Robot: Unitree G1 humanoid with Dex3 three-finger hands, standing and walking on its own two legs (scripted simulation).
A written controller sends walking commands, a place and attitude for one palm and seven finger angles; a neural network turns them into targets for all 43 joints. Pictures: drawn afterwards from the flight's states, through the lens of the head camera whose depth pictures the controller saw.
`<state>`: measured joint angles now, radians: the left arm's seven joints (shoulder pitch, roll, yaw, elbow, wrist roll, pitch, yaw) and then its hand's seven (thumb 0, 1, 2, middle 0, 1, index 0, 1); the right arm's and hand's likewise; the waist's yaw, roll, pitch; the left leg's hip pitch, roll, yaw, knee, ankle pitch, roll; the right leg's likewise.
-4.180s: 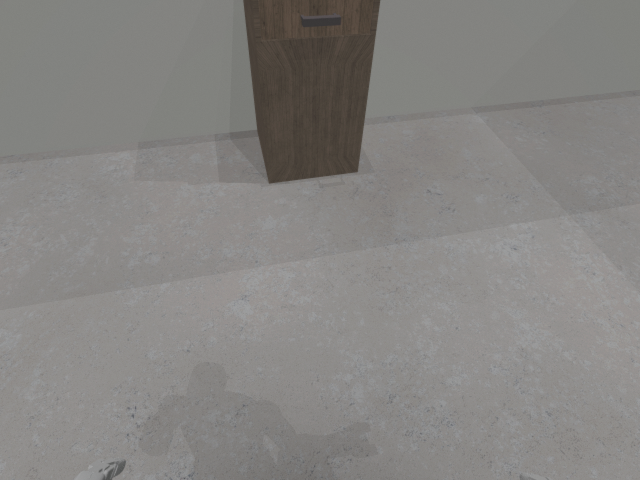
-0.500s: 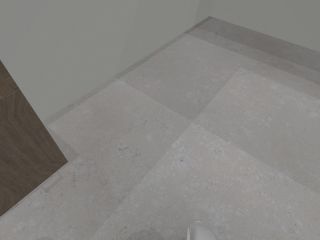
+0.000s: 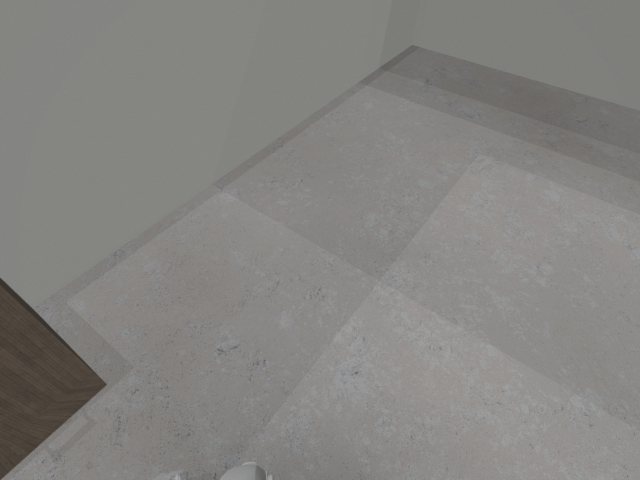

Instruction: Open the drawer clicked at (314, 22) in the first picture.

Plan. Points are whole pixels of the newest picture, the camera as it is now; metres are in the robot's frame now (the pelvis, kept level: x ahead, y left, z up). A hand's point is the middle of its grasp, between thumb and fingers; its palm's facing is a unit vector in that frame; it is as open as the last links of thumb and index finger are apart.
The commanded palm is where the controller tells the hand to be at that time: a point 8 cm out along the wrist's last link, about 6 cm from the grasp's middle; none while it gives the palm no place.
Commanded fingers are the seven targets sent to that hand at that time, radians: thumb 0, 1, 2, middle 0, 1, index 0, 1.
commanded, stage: turn to face it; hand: left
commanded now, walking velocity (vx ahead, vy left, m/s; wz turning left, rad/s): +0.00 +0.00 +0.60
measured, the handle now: out of the picture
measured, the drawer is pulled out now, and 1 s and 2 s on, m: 0.00 0.00 0.00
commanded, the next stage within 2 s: take the last steps up to it in 1.48 s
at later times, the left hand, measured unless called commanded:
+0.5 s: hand out of the picture +0.08 +0.25 -0.16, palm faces +0.28 -0.92 -0.28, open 7.4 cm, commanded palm none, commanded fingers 0.00 0.90 0.90 -0.20 -0.30 -0.20 -0.30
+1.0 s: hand out of the picture -0.02 +0.16 -0.16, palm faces +0.57 -0.78 -0.27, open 7.4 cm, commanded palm none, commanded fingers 0.00 0.90 0.90 -0.20 -0.30 -0.20 -0.30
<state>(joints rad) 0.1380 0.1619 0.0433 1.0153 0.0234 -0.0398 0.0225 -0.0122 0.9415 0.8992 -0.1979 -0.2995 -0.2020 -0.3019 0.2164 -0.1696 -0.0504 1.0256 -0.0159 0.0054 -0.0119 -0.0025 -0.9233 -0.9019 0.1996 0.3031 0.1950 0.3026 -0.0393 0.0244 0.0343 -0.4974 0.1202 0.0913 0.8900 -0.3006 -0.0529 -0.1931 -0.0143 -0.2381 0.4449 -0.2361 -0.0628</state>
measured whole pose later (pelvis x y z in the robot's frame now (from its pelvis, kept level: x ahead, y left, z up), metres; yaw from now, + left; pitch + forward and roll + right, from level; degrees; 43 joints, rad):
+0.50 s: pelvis +0.05 +0.02 +0.00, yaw +15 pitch +1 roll -1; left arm 0.17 0.24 0.09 0.92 0.02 0.06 0.02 0.01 0.91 0.90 -0.19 -0.30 -0.20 -0.30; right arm 0.19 -0.20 -0.06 0.93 -0.02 0.03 0.01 0.00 -0.91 -0.90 0.21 0.30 0.20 0.30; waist -0.02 0.01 0.08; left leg -0.33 -0.03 0.00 0.49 -0.18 0.05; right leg -0.44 -0.08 -0.01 0.93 -0.42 0.10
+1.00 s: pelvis +0.04 -0.04 +0.00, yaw +36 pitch +0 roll +2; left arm 0.23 0.20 0.03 0.90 0.03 0.02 0.02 0.01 0.90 0.90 -0.20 -0.30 -0.20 -0.30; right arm 0.13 -0.27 -0.08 0.93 -0.01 0.08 0.03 0.00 -0.91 -0.90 0.20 0.30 0.20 0.30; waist 0.00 -0.01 0.10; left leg -0.38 0.04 0.06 0.86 -0.44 -0.07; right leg -0.21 -0.16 -0.25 0.54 -0.31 0.00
